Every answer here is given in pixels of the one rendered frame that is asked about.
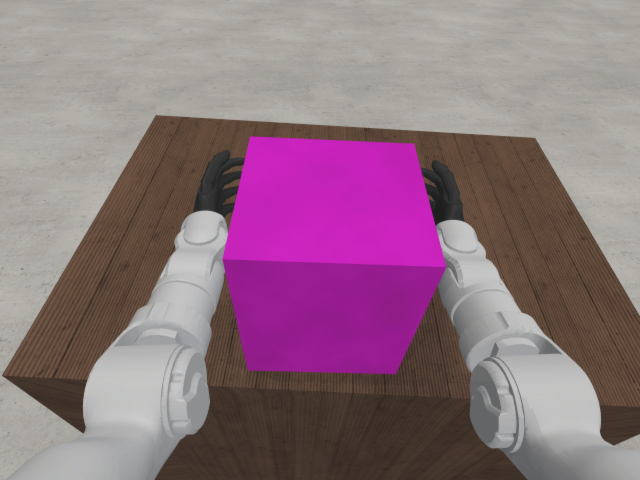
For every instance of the pedestal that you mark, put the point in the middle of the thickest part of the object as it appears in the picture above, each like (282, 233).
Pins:
(281, 425)

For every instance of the robot right hand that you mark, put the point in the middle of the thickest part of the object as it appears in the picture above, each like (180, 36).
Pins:
(447, 205)

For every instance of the carton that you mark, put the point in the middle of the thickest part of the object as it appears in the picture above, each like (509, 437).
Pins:
(332, 255)

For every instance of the left robot forearm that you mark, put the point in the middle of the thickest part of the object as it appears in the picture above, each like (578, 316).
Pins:
(186, 294)

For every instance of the robot left hand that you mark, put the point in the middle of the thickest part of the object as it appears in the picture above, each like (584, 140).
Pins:
(210, 196)

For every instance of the right robot forearm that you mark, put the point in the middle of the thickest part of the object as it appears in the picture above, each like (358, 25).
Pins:
(486, 317)

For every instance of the left robot upper arm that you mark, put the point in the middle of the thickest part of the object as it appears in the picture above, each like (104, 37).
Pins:
(141, 401)

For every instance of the right robot upper arm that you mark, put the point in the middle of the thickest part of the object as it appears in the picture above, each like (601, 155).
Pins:
(541, 411)

